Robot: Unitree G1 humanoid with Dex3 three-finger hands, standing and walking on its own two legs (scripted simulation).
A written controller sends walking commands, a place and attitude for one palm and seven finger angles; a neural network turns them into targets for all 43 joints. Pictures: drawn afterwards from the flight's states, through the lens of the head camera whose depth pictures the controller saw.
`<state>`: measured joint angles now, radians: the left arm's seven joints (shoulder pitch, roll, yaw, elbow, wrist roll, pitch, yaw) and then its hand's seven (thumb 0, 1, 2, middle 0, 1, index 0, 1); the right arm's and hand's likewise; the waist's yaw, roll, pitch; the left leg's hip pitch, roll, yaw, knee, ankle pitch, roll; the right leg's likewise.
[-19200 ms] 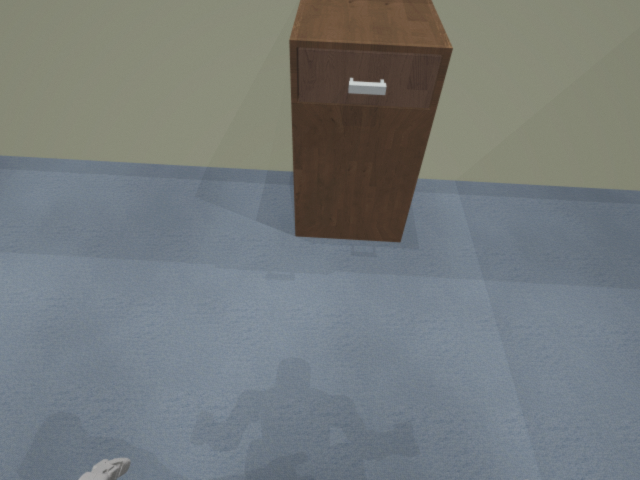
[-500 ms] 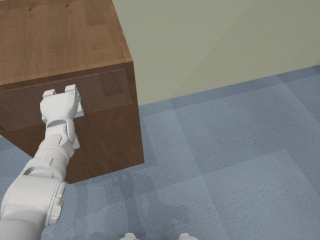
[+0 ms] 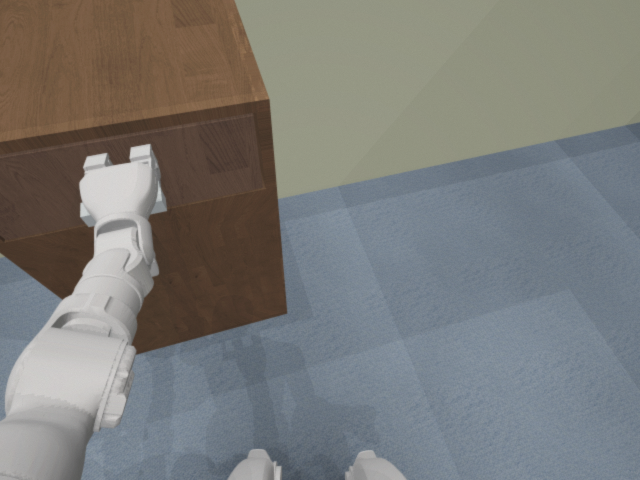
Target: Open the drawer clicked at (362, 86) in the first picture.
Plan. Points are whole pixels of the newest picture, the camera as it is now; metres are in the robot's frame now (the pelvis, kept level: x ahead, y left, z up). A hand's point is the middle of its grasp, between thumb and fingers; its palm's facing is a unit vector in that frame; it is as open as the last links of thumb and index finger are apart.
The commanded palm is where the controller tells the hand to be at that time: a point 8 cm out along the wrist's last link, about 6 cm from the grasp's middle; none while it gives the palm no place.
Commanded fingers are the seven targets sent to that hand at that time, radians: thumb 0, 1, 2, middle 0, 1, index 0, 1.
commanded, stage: lower the fingers behind the handle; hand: left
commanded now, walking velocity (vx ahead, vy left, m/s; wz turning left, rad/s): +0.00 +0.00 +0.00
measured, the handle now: (124, 195) +0.51 +0.27 +0.00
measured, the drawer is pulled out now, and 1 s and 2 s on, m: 0.00 0.00 0.00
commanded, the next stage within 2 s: lift the fingers back up to retry in 0.22 s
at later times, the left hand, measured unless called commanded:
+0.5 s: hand (137, 213) +0.47 +0.24 +0.01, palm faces -0.03 +0.00 -1.00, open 13.7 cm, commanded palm +0.46 +0.22 +0.07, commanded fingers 0.00 -0.50 0.30 -0.30 -1.20 -0.30 -1.20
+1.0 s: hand (131, 191) +0.48 +0.23 +0.05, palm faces +0.00 -0.05 -1.00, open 13.6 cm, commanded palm +0.46 +0.23 +0.12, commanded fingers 0.00 -0.50 0.30 -0.30 -1.20 -0.30 -1.20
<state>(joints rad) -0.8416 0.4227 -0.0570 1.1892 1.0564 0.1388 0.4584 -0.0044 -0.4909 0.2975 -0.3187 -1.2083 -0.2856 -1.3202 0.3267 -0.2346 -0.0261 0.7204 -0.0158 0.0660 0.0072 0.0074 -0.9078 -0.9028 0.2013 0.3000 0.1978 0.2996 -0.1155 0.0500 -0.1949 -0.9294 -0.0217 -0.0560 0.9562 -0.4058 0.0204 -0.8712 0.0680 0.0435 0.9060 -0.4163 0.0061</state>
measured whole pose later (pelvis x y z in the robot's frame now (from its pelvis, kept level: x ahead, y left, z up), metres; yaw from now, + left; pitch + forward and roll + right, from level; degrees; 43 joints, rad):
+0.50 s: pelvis +0.00 +0.00 +0.00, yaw +0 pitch +22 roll -2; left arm -0.85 0.43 -0.07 1.17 1.05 0.15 0.44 0.00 -0.49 0.30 -0.35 -1.23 -0.30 -1.32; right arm 0.33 -0.24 -0.03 0.73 -0.01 0.06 -0.01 0.01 -0.91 -0.90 0.20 0.30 0.20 0.30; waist -0.12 0.05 -0.18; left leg -0.93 -0.02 -0.07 0.95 -0.40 0.02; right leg -0.87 0.07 0.03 0.90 -0.41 0.00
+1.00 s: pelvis +0.03 -0.01 +0.03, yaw +0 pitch +17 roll -1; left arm -0.69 0.40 -0.02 0.99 1.04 0.09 0.38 0.00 -0.49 0.30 -0.40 -1.22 -0.37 -1.22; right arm 0.33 -0.24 -0.05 0.73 0.00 0.06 -0.02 0.01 -0.91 -0.90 0.20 0.30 0.20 0.30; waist -0.08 0.07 -0.16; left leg -0.69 -0.02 -0.06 0.78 -0.38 0.01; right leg -0.63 0.06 0.05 0.73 -0.39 -0.01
